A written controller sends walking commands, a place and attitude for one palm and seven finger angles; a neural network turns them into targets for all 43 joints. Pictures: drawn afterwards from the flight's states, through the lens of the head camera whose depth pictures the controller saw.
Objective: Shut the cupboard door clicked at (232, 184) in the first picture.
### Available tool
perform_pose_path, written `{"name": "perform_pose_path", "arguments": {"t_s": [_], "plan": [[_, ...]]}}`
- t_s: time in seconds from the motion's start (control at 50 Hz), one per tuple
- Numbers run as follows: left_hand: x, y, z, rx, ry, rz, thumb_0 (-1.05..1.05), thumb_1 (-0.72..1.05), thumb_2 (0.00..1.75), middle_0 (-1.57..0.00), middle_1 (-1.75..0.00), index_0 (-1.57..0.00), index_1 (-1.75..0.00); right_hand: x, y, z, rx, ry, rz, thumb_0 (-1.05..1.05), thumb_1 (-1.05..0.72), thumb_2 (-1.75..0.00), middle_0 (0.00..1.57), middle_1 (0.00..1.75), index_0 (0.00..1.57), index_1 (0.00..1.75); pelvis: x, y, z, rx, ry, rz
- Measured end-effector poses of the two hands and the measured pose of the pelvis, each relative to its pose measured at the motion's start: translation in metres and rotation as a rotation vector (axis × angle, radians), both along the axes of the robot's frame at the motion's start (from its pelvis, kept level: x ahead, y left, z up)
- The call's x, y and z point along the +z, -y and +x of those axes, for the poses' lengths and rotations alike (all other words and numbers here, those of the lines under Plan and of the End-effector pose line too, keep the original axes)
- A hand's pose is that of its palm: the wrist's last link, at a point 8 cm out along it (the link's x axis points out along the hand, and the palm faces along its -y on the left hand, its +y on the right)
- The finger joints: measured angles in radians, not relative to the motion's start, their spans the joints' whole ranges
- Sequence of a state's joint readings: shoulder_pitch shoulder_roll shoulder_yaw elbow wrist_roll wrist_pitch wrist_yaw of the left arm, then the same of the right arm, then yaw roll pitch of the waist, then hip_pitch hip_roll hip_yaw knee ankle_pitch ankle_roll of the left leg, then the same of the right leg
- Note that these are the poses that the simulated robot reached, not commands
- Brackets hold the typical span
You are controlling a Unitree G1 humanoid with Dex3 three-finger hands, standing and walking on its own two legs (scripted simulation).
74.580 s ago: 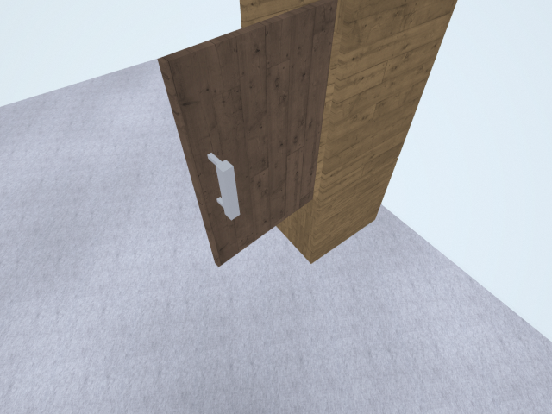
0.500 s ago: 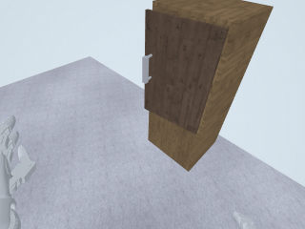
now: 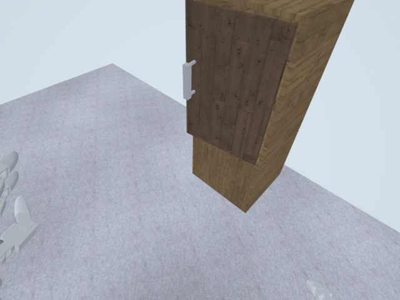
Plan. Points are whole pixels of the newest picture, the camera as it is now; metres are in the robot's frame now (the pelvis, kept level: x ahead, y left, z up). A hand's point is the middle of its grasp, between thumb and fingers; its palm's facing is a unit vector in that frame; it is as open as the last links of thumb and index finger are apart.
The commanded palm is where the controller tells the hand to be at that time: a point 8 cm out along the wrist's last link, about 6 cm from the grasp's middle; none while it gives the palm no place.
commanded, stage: stop stepping back and stand still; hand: left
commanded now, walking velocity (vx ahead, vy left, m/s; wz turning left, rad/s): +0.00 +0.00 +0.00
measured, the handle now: (190, 79) +0.91 +0.10 -0.02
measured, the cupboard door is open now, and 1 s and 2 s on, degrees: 8 8 8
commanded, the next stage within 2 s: let the arm hang, fingers relaxed in 0.44 s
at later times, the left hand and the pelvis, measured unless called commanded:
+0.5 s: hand (14, 218) +0.19 +0.29 +0.16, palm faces +0.43 -0.80 -0.42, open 7.4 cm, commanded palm +0.14 +0.32 +0.18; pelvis +0.00 +0.02 +0.00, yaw +0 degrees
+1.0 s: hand out of the picture -0.04 +0.21 -0.18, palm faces +0.02 -0.98 -0.18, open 7.1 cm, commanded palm none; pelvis -0.02 +0.02 +0.00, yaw +1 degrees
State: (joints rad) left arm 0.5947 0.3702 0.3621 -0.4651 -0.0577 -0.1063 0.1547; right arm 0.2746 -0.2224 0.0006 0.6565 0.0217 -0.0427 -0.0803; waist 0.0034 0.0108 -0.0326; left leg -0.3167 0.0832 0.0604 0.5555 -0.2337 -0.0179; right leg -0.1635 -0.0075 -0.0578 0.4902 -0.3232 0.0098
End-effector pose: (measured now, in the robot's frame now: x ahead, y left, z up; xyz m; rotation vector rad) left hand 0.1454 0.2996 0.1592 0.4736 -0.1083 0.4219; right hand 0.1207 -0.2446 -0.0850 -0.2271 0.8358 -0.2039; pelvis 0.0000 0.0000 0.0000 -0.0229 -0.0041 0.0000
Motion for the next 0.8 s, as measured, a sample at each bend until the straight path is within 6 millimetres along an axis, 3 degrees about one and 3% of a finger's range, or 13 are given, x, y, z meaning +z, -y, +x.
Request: {"name": "perform_pose_path", "arguments": {"t_s": [0.18,0.36,0.56,0.6,0.66,0.72,0.8], "plan": [[0.027,-0.014,0.007,-0.023,0.146,0.053,0.01,0.89,0.9,-0.22,-0.31,-0.21,-0.3,0.015,-0.022,0.01,0.024,0.085,0.007,0.02,-0.9,-0.9,0.2,0.3,0.2,0.3,0.003,-0.011,-0.009,-0.004,0.003,-0.004],[0.013,-0.02,0.007,-0.039,0.029,0.052,0.01,0.89,0.9,-0.21,-0.31,-0.21,-0.3,0.014,-0.044,0.019,0.048,0.093,0.055,0.02,-0.9,-0.9,0.2,0.3,0.2,0.3,0.005,-0.019,-0.007,-0.01,-0.015,0.0],[0.011,-0.025,0.008,-0.021,0.055,0.048,0.01,0.89,0.9,-0.21,-0.31,-0.21,-0.3,0.011,-0.044,0.027,0.094,0.078,0.038,0.02,-0.9,-0.9,0.2,0.3,0.2,0.3,0.004,-0.021,-0.003,0.002,-0.014,-0.004],[-0.028,-0.029,0.02,-0.04,-0.11,0.008,0.0,0.9,0.9,-0.21,-0.31,-0.2,-0.3,0.001,-0.038,0.03,0.138,0.057,0.049,0.02,-0.9,-0.9,0.2,0.3,0.2,0.3,0.001,-0.025,-0.007,0.007,-0.018,-0.004],[-0.115,-0.024,0.022,-0.041,-0.488,-0.115,0.0,0.9,0.9,-0.2,-0.3,-0.2,-0.3,-0.016,-0.026,0.027,0.131,0.016,0.053,0.01,-0.9,-0.9,0.2,0.3,0.2,0.3,-0.004,-0.031,-0.013,0.002,-0.016,0.0],[-0.195,-0.002,-0.007,-0.054,-0.831,-0.232,0.0,0.91,0.9,-0.2,-0.3,-0.19,-0.3,-0.025,-0.015,0.009,0.092,-0.039,0.046,0.01,-0.9,-0.9,0.2,0.3,0.2,0.3,-0.006,-0.032,-0.017,-0.004,-0.009,0.01],[-0.269,0.038,-0.069,-0.057,-1.133,-0.407,0.01,0.91,0.9,-0.2,-0.3,-0.2,-0.3,-0.03,-0.004,-0.035,0.051,-0.189,0.013,0.01,-0.9,-0.9,0.2,0.3,0.2,0.3,-0.006,-0.027,-0.02,-0.003,0.006,0.021]]}}
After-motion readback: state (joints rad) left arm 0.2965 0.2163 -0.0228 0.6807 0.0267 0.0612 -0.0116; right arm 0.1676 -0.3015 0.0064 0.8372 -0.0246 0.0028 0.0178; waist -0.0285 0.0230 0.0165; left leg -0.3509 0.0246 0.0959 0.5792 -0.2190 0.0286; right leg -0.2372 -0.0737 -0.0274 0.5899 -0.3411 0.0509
